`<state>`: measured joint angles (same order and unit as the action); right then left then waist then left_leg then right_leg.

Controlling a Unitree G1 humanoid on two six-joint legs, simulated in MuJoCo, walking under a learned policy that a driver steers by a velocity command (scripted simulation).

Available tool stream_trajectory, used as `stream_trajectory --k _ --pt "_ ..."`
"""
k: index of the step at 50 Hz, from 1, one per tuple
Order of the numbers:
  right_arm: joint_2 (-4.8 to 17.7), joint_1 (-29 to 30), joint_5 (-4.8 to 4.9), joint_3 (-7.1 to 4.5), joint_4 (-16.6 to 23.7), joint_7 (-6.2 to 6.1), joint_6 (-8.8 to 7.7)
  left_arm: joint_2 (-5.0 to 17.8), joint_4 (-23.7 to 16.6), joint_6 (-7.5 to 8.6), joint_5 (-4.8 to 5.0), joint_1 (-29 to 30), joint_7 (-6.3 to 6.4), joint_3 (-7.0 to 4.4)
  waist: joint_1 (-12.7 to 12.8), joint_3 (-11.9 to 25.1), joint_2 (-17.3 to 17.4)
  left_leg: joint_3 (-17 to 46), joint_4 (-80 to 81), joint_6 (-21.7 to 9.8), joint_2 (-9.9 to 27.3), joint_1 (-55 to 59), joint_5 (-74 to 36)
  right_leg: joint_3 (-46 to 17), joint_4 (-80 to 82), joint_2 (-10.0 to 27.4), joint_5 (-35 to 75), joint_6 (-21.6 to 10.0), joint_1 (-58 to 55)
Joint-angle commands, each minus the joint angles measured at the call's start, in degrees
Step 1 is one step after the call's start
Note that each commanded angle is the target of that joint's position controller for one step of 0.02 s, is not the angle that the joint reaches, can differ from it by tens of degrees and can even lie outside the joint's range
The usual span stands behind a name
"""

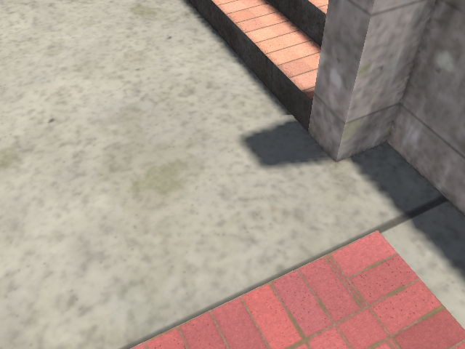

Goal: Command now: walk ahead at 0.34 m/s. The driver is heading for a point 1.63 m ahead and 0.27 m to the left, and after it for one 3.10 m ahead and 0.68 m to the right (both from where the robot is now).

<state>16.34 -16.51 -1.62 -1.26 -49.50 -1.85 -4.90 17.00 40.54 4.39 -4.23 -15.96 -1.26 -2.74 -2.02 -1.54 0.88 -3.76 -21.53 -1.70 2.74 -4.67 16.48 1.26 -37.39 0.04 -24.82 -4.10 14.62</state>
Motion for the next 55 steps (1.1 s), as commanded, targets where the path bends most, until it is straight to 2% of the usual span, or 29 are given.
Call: stream_trajectory --k 1,3,4,5,6,7,9,12,15,22,24,25,26,27,28,29,31,33,38,43,44,47,49,50,51,52,53,54,55 --pt "12.29 10.52 -1.42 -2.51 5.70 1.08 1.46 2.86 -0.09 2.10 1.56 -2.43 -2.42 -0.83 4.42 -3.66 3.12 8.62 8.17 -10.42 8.18 -12.81 12.70 3.81 14.09 -2.95 14.19 0.20 -13.30" --pt "7.22 6.09 -3.61 -1.46 3.83 2.68 0.96 6.03 1.74 3.32 0.64 -11.22 -2.12 -1.81 7.91 1.36 -1.93 7.02 -8.03 -9.39 5.63 -20.08 9.52 -3.31 12.37 2.00 12.57 -2.96 -25.13" --pt "1.97 7.40 -2.91 -0.11 6.97 3.83 -0.39 14.00 1.53 3.94 0.34 -18.75 -0.41 -3.58 10.57 4.80 -14.01 1.39 -28.09 -3.52 -4.20 -33.21 11.80 -31.12 21.09 18.28 17.60 -16.72 -33.83" --pt "2.78 11.15 -1.86 -0.36 7.09 4.49 -2.22 10.94 2.95 3.83 -0.40 -23.06 0.06 -2.46 13.55 -2.20 -10.72 11.36 -37.53 -4.08 -4.72 -44.09 15.29 -40.88 27.94 23.66 12.75 -20.14 -31.87" --pt "3.60 10.74 -1.26 -0.65 6.53 3.74 -3.08 7.48 4.09 3.90 -0.35 -17.60 0.08 -1.52 9.31 -6.34 -8.01 12.27 -44.80 -4.95 -1.88 -47.26 10.84 -33.64 27.83 23.14 7.53 -16.83 -28.49" --pt "5.68 9.02 -2.35 -1.27 5.06 2.97 -2.98 3.12 3.33 3.39 -0.26 -13.75 0.01 -0.11 7.41 -5.11 -5.95 10.23 -46.83 -5.52 -0.42 -44.83 7.75 -27.16 28.60 19.31 4.36 -13.96 -25.90" --pt "3.39 7.85 -4.05 -0.86 4.99 3.28 -1.69 -0.06 3.24 2.69 -0.01 -9.46 0.19 2.03 3.37 -5.26 -5.00 8.69 -43.54 -5.69 1.75 -39.88 1.44 -18.48 30.33 16.09 13.16 -11.01 -19.56" --pt "0.67 10.48 -2.61 -0.39 5.52 5.06 -0.17 0.92 3.61 2.37 -0.17 -10.09 0.71 2.20 2.95 -3.76 -4.59 4.76 -35.76 -3.08 1.38 -37.56 -8.40 -10.41 32.81 12.64 23.93 -9.60 -17.10" --pt "-1.30 17.46 -2.01 0.48 7.81 6.07 1.10 1.88 7.00 2.19 -0.32 -14.38 -1.01 2.16 4.90 -4.49 -4.84 0.49 -21.07 -0.38 -0.28 -31.96 -14.72 -4.63 32.97 10.02 32.08 -9.73 -12.45" --pt "2.39 23.16 -1.41 -0.41 10.01 5.06 2.20 3.51 12.73 1.37 -0.59 -16.07 -2.62 1.04 3.17 -4.91 -6.27 0.72 -10.41 -4.00 -3.40 -26.95 -14.81 -4.16 29.07 14.81 45.00 -8.08 -19.80" --pt "4.78 18.84 -0.09 -1.65 8.73 4.43 1.59 5.47 13.09 1.10 -1.32 -16.12 -2.77 0.50 -0.34 -0.85 -5.84 -2.85 -9.59 -6.01 -7.14 -11.86 -16.84 -0.54 20.38 11.82 62.30 -5.03 -16.15" --pt "6.94 8.80 0.61 -2.61 5.62 3.97 1.02 5.27 12.93 1.26 -2.23 -16.30 -2.95 0.46 -3.22 5.43 -4.13 -0.84 -14.23 -8.06 -6.58 3.22 -18.80 1.38 9.01 8.72 63.24 -1.75 -9.44" --pt "7.15 -3.90 0.56 -2.28 2.93 3.85 0.73 -1.08 13.31 1.74 -3.30 -26.86 -2.94 2.53 -2.62 20.97 3.61 15.10 -16.08 -18.48 4.22 32.70 -17.90 1.26 -9.28 2.75 44.62 2.56 9.09" --pt "7.42 -19.61 -0.94 -2.81 -1.23 3.26 0.86 -2.93 13.52 1.85 -3.40 -24.59 -4.55 3.70 -9.28 26.31 8.69 38.82 -4.42 -26.28 16.54 44.61 -9.14 -0.91 -30.55 -7.10 -4.98 4.52 23.54" --pt "6.54 -25.03 -3.15 -2.69 -5.01 3.23 -0.57 0.91 10.13 1.91 -0.06 -9.95 -5.00 1.46 -12.15 13.42 5.61 39.99 2.02 -19.23 14.49 33.61 0.85 -8.84 -44.18 -4.58 -5.84 1.15 31.96" --pt "7.71 -14.89 -2.47 -3.14 -3.67 3.10 -1.69 2.57 8.63 2.56 0.94 -4.23 -3.74 0.55 -8.12 1.34 3.40 34.21 4.75 -15.69 14.30 16.40 4.11 -9.11 -44.88 0.74 -0.58 -0.59 34.02" --pt "-0.13 -3.87 -1.20 -0.57 -2.26 2.70 -1.70 -1.17 7.87 2.45 -1.84 -2.98 -1.29 1.98 -1.55 1.54 -0.09 25.73 8.82 -15.95 12.53 -1.45 -4.93 -9.16 -37.37 5.75 4.96 -2.14 22.96" --pt "-3.80 2.21 -1.18 0.70 -1.03 2.51 -2.01 -4.38 7.53 0.70 -1.95 -4.06 -0.91 3.05 3.42 0.76 -1.37 21.84 13.50 -15.05 11.28 -11.52 -8.06 -8.18 -31.58 7.73 4.50 -1.14 17.24" --pt "0.67 -2.36 -2.84 -0.73 -2.94 3.34 -4.36 -3.05 4.77 -0.88 -0.65 2.13 -1.01 3.30 2.05 0.25 -0.41 11.36 15.02 -15.05 7.52 -14.20 -21.36 -3.63 -12.61 7.68 21.48 2.11 18.44" --pt "1.55 -10.46 -2.61 -0.47 -5.67 6.28 -3.08 -1.25 1.84 -2.11 -0.81 10.54 -2.02 2.43 -0.47 0.03 2.21 8.21 10.58 -14.03 6.74 -10.10 -25.65 -0.90 -4.57 4.09 28.21 2.29 14.94" --pt "1.60 -11.38 -3.80 -0.32 -6.27 6.20 -3.11 -1.23 1.76 -1.85 -1.05 9.43 -1.95 2.35 0.52 -0.24 2.90 10.37 8.25 -14.25 9.52 -5.70 -27.24 -4.27 -8.93 5.57 30.38 1.91 17.90" --pt "2.20 -12.43 -3.87 -0.55 -5.56 4.36 -3.01 1.71 0.51 -0.61 -1.37 11.83 -1.02 0.72 -0.25 1.06 2.35 10.20 1.55 -12.09 10.23 6.38 -32.07 -1.17 -9.04 3.65 20.28 0.88 22.35" --pt "5.04 -6.67 -2.60 -1.36 -3.99 4.23 -2.72 2.11 0.58 -0.12 0.35 8.49 -0.76 -0.09 3.80 0.88 2.76 7.27 -4.05 -9.88 8.82 -2.03 -42.13 1.61 -1.41 1.44 16.13 -0.74 7.50" --pt "6.59 -6.27 -2.41 -1.85 -3.70 4.80 -2.64 3.29 2.44 0.46 1.43 2.08 -0.65 -1.07 6.25 2.38 1.61 5.27 -12.38 -8.83 5.81 -7.67 -45.32 4.98 1.07 -1.25 19.10 -1.79 -5.69" --pt "4.56 -8.96 -3.28 -1.56 -4.35 5.73 -2.84 5.91 5.58 1.75 2.02 -7.99 -0.05 -2.22 8.59 7.93 -2.57 3.88 -27.44 -6.21 1.19 -18.06 -39.01 1.74 1.03 0.19 24.26 -6.18 -23.60" --pt "-5.48 -17.29 -4.84 1.20 -4.43 6.72 -2.96 7.06 6.74 2.17 1.49 -16.80 0.28 -1.54 7.87 21.82 -17.16 2.54 -52.63 -1.17 -8.64 -33.23 14.56 -22.42 5.96 17.65 37.91 -22.09 -44.59" --pt "-1.97 -6.91 -2.45 0.30 -0.27 7.58 -3.29 3.54 9.68 2.99 -0.89 -24.99 0.01 -0.92 14.14 15.43 -10.46 11.87 -58.93 -3.12 -10.03 -47.21 20.27 -37.36 15.75 21.37 22.24 -21.78 -40.62" --pt "-0.50 2.34 -0.92 -0.69 2.81 6.36 -3.05 3.72 9.99 3.81 -0.58 -17.61 -0.01 -1.26 11.64 0.35 -6.75 14.56 -58.08 -4.76 -5.67 -52.65 12.42 -33.56 17.72 22.65 16.66 -18.08 -26.62" --pt "0.89 3.67 -1.56 -1.07 2.62 4.87 -2.27 0.43 8.97 3.43 0.58 -10.31 0.30 0.08 7.58 -0.55 -1.47 12.67 -56.87 -4.45 -1.42 -47.75 6.74 -27.98 18.04 22.27 17.08 -16.58 -15.77"
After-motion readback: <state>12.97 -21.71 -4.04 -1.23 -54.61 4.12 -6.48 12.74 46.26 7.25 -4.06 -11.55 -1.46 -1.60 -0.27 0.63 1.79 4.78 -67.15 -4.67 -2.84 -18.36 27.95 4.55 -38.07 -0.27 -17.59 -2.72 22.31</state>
